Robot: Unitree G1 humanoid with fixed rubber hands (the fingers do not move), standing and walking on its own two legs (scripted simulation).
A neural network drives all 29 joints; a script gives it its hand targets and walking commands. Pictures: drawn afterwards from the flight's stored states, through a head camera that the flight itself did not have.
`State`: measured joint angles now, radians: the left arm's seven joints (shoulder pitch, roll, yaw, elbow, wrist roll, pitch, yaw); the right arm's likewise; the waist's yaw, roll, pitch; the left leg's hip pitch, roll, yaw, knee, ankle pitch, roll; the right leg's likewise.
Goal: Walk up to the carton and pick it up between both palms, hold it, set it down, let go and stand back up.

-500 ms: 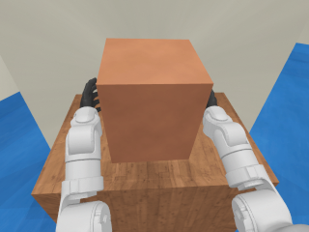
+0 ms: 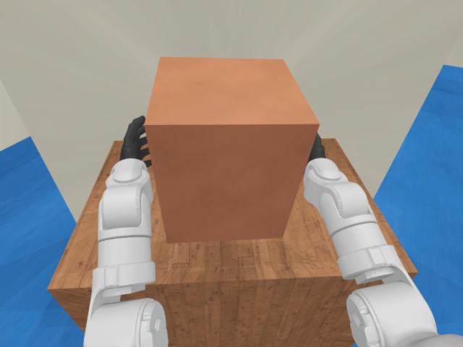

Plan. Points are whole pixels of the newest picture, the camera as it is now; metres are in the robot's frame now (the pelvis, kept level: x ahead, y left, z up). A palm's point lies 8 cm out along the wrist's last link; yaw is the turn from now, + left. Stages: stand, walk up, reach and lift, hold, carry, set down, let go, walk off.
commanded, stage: hold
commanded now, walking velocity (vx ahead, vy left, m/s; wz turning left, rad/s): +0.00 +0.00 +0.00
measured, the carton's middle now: (224, 152) +0.38 +0.01 +0.19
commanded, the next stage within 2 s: none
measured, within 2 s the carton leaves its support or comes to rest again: neither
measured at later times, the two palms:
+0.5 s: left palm (134, 162) +0.36 +0.16 +0.19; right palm (312, 162) +0.35 -0.14 +0.18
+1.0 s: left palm (133, 162) +0.35 +0.16 +0.19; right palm (312, 161) +0.35 -0.14 +0.18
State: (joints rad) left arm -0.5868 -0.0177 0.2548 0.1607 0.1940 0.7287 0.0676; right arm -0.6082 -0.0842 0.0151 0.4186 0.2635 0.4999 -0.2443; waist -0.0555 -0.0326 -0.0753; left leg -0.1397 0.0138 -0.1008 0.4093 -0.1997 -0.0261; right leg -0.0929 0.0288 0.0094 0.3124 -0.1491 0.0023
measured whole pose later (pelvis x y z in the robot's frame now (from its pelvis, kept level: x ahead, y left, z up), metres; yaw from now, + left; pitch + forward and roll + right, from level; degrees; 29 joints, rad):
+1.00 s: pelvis +0.00 +0.00 +0.00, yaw +0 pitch -4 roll -1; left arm -0.59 -0.02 0.25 0.16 0.19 0.73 0.07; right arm -0.61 -0.08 0.00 0.42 0.26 0.50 -0.24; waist -0.06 -0.03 -0.08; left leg -0.15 0.01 -0.10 0.41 -0.20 -0.03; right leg -0.10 0.03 0.01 0.31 -0.15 0.00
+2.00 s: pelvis +0.00 +0.00 +0.00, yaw +0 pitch -4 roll -1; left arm -0.58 -0.01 0.25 0.16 0.18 0.72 0.07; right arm -0.61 -0.09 0.02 0.42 0.26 0.50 -0.24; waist -0.05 -0.03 -0.08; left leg -0.15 0.01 -0.10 0.41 -0.20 -0.03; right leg -0.10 0.03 0.01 0.31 -0.15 0.00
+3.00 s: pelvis +0.00 +0.00 +0.00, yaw +0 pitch -4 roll -1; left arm -0.57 -0.02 0.25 0.13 0.19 0.72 0.07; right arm -0.60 -0.09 0.02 0.39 0.27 0.50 -0.25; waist -0.06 -0.03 -0.08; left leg -0.14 0.01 -0.11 0.41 -0.20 -0.03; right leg -0.09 0.03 0.01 0.31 -0.15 0.00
